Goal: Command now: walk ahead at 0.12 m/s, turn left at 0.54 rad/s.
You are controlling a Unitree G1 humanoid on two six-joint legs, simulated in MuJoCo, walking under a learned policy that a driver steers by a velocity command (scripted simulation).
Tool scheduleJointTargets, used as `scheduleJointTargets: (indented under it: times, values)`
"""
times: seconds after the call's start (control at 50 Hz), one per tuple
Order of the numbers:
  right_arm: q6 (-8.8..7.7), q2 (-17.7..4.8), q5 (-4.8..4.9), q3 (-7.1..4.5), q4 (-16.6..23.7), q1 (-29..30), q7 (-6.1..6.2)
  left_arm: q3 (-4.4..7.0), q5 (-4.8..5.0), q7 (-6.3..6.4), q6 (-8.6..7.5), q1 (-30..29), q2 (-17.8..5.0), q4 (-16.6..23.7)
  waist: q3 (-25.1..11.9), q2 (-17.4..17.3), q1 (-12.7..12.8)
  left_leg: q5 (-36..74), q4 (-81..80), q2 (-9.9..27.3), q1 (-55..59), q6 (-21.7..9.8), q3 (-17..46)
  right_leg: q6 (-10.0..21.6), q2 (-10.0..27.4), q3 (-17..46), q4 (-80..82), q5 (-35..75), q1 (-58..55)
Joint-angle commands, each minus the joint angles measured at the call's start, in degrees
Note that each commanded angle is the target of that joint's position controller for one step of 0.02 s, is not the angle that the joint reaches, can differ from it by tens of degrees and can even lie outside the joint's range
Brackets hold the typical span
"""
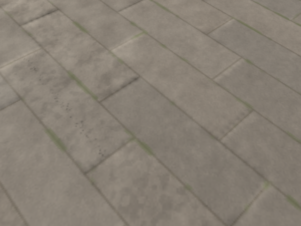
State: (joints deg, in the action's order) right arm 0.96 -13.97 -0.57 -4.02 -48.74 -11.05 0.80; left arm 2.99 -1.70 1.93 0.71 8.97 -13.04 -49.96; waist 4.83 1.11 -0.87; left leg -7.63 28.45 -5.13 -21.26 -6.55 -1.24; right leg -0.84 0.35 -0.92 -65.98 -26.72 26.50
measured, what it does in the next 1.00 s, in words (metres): walks ahead: right foot, then left foot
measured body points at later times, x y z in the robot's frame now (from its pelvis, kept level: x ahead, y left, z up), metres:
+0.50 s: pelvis +0.09 -0.02 +0.02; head +0.09 -0.04 +0.47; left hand +0.02 +0.24 -0.10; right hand +0.29 -0.24 -0.10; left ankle +0.11 +0.12 -0.67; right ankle +0.05 -0.14 -0.73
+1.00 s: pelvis +0.21 +0.06 +0.01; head +0.24 +0.07 +0.46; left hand +0.22 +0.31 -0.14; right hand +0.34 -0.16 -0.13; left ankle +0.22 +0.14 -0.73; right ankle +0.27 -0.06 -0.70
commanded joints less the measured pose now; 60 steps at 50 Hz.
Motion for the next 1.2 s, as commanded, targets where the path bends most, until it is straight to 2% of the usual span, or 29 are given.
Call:
scheduleJointTargets:
  times: [0.02,0.08,0.2,0.24,0.28,0.3,0.32,0.34,0.36,0.38,0.4,0.44,0.56,0.62,0.66,0.68,0.7,0.72,0.74,0.78,0.82,0.9,0.98,1.06,1.12,1.14,1.16,1.18,1.2]
  values:
    - [-0.48,-6.97,-0.21,-1.73,2.95,-2.04,-0.1,1.02,-0.42,-0.39,0.78,6.04,-4.26,2.15,-10.12,-4.05,1.45,1.78,-13.41,13.42,7.78,-9.0,18.93,-0.96,1.01,2.29,4.29,3.44,0.82]
    - [-0.39,-9.08,-0.53,-2.54,3.3,-2.52,-0.47,1.08,-0.53,-1.1,0.76,2.27,-5.14,4.24,-8.48,-7.56,0.17,-21.29,-18.28,12.57,7.17,-8.52,23.82,-1.81,0.65,2.15,11.93,3.41,1.93]
    - [-0.32,-10.88,-0.85,-3.48,4.03,-3.23,-1.13,0.9,0.04,-1.38,-1.01,0.54,-5.49,6.32,-7.59,-7.84,-0.26,-27.78,-18.84,11.9,4.99,-7.16,27.99,-0.93,-1.42,1.95,22.46,1.99,-3.2]
    - [-0.13,-10.41,-0.76,-3.51,5.03,-0.49,-1.47,0.77,0.71,-1.22,-1.63,4.59,-5.44,5.69,-7.31,-8.51,2.02,-28.25,-18.33,10.48,-0.32,-5.92,26.99,0.86,-2.95,0.89,29.43,0.65,-11.5]
    - [0.19,-8.65,-0.55,-3.25,6.18,3.07,-1.33,0.68,0.99,-0.44,-2.26,13.36,-4.9,3.0,-5.72,-6.61,6.78,-29.33,-13.96,6.74,-8.79,-2.45,23.45,3.5,-3.68,-1.89,44.22,7.39,-24.6]
    - [-0.18,-5.8,-0.4,-2.55,7.39,4.18,-1.04,1.2,0.37,0.41,-2.77,17.75,-7.63,1.72,-4.11,-0.4,8.15,-29.19,-4.66,2.55,-17.16,1.12,18.68,5.05,2.03,3.82,51.43,2.35,-31.47]
    - [-1.05,0.72,0.65,-0.61,8.29,2.18,-0.95,1.63,-0.41,0.96,-3.29,17.34,-11.39,2.73,-6.59,13.3,6.6,-25.23,14.68,-3.88,-22.39,2.77,8.41,7.82,19.23,26.27,59.04,-14.42,-33.39]
    - [-1.97,-3.49,-0.82,-1.16,8.78,3.36,-1.32,2.54,-1.61,0.81,-3.47,11.63,-14.09,3.61,0.49,8.21,3.65,-16.43,21.17,-2.12,-26.73,2.66,9.9,11.88,23.46,37.79,63.27,-20.98,-23.0]
    - [-2.55,-5.4,-1.33,-1.53,8.21,1.75,-2.07,2.18,-1.02,0.43,-3.92,8.53,-11.73,3.94,2.16,4.04,0.47,-11.29,24.28,0.38,-24.47,2.33,12.81,11.97,21.36,34.33,62.71,-19.27,-19.49]
    - [-2.9,-6.62,-1.5,-1.84,6.81,-0.73,-2.79,1.81,-0.03,-0.23,-4.54,6.04,-9.96,4.26,1.66,3.35,-1.34,-8.13,25.76,0.72,-23.34,3.1,12.08,10.38,17.54,28.06,61.78,-13.52,-19.95]
    - [-2.97,-7.14,-1.96,-1.95,5.83,-1.97,-3.2,1.7,0.39,-0.74,-5.05,6.03,-9.44,4.32,0.29,4.38,-1.19,-6.38,27.45,0.59,-22.05,4.08,10.38,9.25,14.42,22.26,61.27,-7.45,-20.88]
    - [-2.81,-6.35,-2.4,-1.56,5.96,-0.24,-3.77,1.44,0.66,-1.24,-5.87,9.62,-8.17,2.88,-0.6,5.45,0.6,-3.72,29.11,1.66,-21.73,5.38,8.0,9.34,11.78,15.88,60.64,0.7,-22.09]
    - [-2.79,-2.24,-1.84,1.06,10.36,13.23,-4.6,1.6,0.61,-1.99,-6.13,17.48,-7.63,-1.0,0.93,7.06,5.52,-1.41,12.14,5.97,-16.19,7.32,-1.36,10.11,10.41,7.61,58.11,22.86,-23.75]
    - [-3.26,-1.76,-1.33,1.55,10.1,12.88,-3.82,1.85,0.47,-2.01,-5.37,20.55,-8.83,-3.09,-0.43,8.87,5.74,-4.3,5.03,3.17,-5.62,5.34,-5.04,8.8,10.75,5.08,50.71,45.09,-23.25]
    - [-3.94,-2.83,-1.44,1.08,7.04,4.8,-2.47,1.73,1.17,-1.76,-5.1,19.46,-9.21,-3.56,-4.11,7.35,1.49,1.72,-2.45,1.03,5.12,3.06,-4.82,6.76,9.69,3.99,41.71,57.61,-24.04]
    - [-4.68,-4.62,-2.25,0.57,4.69,-1.89,-1.73,1.46,1.83,-1.64,-5.2,18.67,-8.75,-3.34,-8.37,5.28,-1.57,7.63,-5.06,2.53,15.71,1.86,-3.19,5.13,7.68,2.07,34.04,55.08,-20.63]
    - [-5.37,-8.22,-3.36,-0.15,3.19,-10.24,-1.03,0.67,2.04,-1.49,-5.44,17.36,-6.7,-1.17,-15.38,0.6,-4.83,18.15,-2.93,13.7,29.72,0.03,6.87,3.51,5.79,0.88,22.94,35.53,-11.31]
    - [-4.85,-14.91,-2.54,-1.7,2.19,-14.23,-0.56,-1.07,3.8,-1.38,-5.01,24.6,0.01,-0.64,-25.07,-15.81,-3.39,43.37,-1.3,32.36,44.04,-10.19,26.49,1.45,-2.05,-2.8,3.69,-7.04,2.23]
    - [-4.21,-12.91,0.53,-1.82,1.39,-15.4,-0.53,1.04,2.22,-0.44,-3.75,21.32,-7.05,-2.14,-24.52,-8.05,-4.92,48.37,-2.77,30.01,37.14,-11.63,26.13,1.98,-1.62,2.93,-2.17,-8.18,1.99]
    - [-4.53,-4.58,0.19,1.02,2.4,-4.2,-0.47,0.31,1.42,-0.78,-3.38,15.6,-3.82,-1.44,-11.24,-5.93,-0.47,44.91,-6.83,23.39,23.44,-7.91,14.51,2.33,2.05,3.8,0.7,-2.41,3.0]
    - [-4.63,-1.82,0.15,2.23,2.0,-0.42,-0.01,0.36,0.27,-1.34,-2.08,16.25,-3.15,-2.46,-7.58,-7.28,2.71,41.36,-10.3,18.72,14.65,-4.94,8.72,1.5,3.19,2.81,6.62,2.02,-2.6]
    - [-5.4,-3.0,-0.56,2.58,0.07,0.28,0.26,-0.36,0.41,-1.44,-0.42,17.45,-0.52,-4.39,-9.11,-7.42,4.95,40.1,-10.99,16.59,9.05,-4.99,3.15,0.4,1.36,1.09,18.16,6.33,-11.07]
    - [-3.98,-6.17,-0.6,1.56,-1.1,-1.41,0.89,-0.11,0.34,-0.9,0.63,9.71,-3.05,-2.15,-7.56,-9.07,2.19,20.39,-12.02,18.33,6.97,-5.42,4.06,1.51,0.73,-0.65,23.09,8.46,-11.15]
    - [-1.76,-7.66,-0.55,0.41,-1.49,-2.57,1.8,0.08,0.2,-1.4,0.63,5.64,-3.13,0.14,-4.26,-6.12,1.15,5.77,-11.16,21.06,6.41,-6.2,6.73,3.28,0.8,-1.77,25.09,4.87,-8.65]
    - [-1.03,-8.06,-0.39,-0.31,-1.8,-2.4,2.31,0.15,0.04,-1.33,-0.3,7.62,-2.97,0.29,-3.98,-2.84,2.69,2.53,-3.94,19.24,4.93,-2.24,4.38,5.31,0.52,-0.02,37.7,12.59,-14.09]
    - [-0.78,-6.34,-0.59,-0.13,-1.23,-3.45,2.24,0.92,-0.52,-0.99,-0.91,8.62,-6.55,0.57,-4.22,4.75,1.92,-3.06,5.07,14.93,2.54,1.21,0.02,7.03,6.57,9.65,44.89,19.12,-15.59]
    - [-0.38,-2.71,0.17,0.65,1.21,-2.81,2.37,2.74,0.54,-0.85,-1.02,8.88,-13.3,1.47,-3.15,15.04,1.23,-19.76,15.87,3.25,-7.33,5.73,-6.71,14.4,19.03,27.77,49.13,34.93,-17.89]
    - [0.54,-4.11,-0.49,0.47,1.58,0.34,2.64,2.99,0.47,-0.92,-0.64,13.17,-12.68,0.17,-3.58,11.41,4.63,-28.89,26.98,2.38,-9.76,6.09,-1.13,20.17,21.88,30.55,50.25,39.14,-17.8]
    - [0.99,-4.13,-0.35,0.32,1.35,-0.26,2.28,2.84,0.85,-0.72,-0.37,11.62,-11.15,0.34,-3.56,6.38,2.62,-25.5,31.71,3.77,-9.92,6.42,1.89,20.17,18.45,25.97,49.48,37.29,-17.0]
Next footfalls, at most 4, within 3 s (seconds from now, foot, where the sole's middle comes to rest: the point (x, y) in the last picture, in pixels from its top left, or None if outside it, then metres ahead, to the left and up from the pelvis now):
0.30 right None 0.09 -0.13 -0.77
0.70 left None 0.26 0.15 -0.77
1.14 right None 0.29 -0.03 -0.77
1.58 left None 0.36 0.18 -0.77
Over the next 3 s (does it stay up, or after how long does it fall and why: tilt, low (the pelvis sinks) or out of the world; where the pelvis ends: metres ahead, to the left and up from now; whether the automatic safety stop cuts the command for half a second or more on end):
stays up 1.02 -0.03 0.01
